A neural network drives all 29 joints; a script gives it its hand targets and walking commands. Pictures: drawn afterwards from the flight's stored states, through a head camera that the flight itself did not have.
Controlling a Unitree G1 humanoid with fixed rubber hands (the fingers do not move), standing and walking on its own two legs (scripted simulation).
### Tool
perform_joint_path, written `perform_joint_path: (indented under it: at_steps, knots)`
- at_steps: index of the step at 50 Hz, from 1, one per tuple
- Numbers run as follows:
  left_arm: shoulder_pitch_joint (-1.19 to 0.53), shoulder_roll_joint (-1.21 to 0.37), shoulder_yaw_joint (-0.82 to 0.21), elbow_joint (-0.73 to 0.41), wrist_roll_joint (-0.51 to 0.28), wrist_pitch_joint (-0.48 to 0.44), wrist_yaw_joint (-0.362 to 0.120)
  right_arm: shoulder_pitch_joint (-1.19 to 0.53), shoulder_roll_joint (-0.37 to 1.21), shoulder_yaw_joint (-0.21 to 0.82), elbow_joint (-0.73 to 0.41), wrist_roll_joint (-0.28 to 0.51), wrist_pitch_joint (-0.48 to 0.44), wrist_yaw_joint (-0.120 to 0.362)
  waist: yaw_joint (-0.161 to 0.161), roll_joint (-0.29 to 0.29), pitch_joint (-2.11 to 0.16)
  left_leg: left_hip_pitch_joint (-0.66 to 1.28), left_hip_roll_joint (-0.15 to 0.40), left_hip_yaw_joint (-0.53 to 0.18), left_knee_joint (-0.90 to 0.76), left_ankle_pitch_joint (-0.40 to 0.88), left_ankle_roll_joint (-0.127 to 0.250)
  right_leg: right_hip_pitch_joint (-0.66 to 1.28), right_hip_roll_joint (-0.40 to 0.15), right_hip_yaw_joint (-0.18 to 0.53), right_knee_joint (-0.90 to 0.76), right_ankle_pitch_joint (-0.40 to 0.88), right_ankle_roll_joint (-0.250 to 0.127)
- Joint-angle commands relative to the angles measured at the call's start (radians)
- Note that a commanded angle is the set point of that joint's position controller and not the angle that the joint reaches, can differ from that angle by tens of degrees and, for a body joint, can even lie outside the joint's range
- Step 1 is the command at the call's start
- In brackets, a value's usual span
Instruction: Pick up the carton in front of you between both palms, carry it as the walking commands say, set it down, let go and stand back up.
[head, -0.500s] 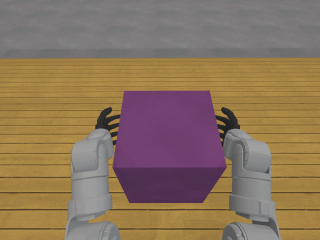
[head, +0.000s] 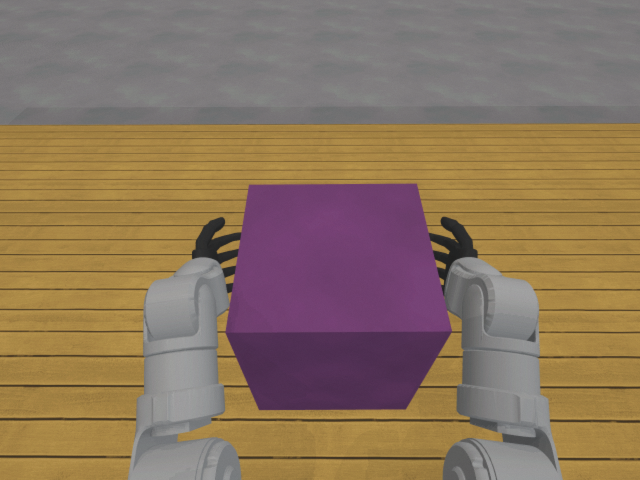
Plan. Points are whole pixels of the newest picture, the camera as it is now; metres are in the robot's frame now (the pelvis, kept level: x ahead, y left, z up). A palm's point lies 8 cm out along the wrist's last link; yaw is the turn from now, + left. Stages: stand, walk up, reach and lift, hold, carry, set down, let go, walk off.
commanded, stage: carry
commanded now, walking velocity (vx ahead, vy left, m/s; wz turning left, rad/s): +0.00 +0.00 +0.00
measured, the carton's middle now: (332, 304) +0.33 +0.00 +0.05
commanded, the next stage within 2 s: none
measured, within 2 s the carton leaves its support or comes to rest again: neither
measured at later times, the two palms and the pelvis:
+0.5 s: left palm (199, 282) +0.31 +0.16 +0.12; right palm (451, 281) +0.32 -0.14 +0.12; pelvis -0.01 +0.01 +0.00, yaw +0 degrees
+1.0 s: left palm (193, 285) +0.31 +0.17 +0.12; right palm (447, 284) +0.31 -0.13 +0.12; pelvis -0.02 +0.02 +0.00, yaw +0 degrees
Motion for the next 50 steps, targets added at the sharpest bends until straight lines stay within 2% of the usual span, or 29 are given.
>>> perform_joint_path:
  at_steps: [1,50]
  knots:
    - [-0.595,-0.765,-0.572,-0.063,-0.175,-0.01,-0.009,-0.6,0.762,0.572,-0.064,0.174,-0.015,0.005,0.0,-0.001,-0.308,0.017,0.147,-0.138,-0.098,0.283,0.004,0.195,-0.128,0.137,-0.029,0.244,-0.024]
    - [-0.601,-0.77,-0.576,-0.068,-0.177,-0.003,-0.013,-0.604,0.763,0.573,-0.067,0.176,-0.009,0.01,-0.002,0.004,-0.302,0.007,0.155,-0.133,-0.102,0.314,0.006,0.174,-0.126,0.117,-0.029,0.198,-0.012]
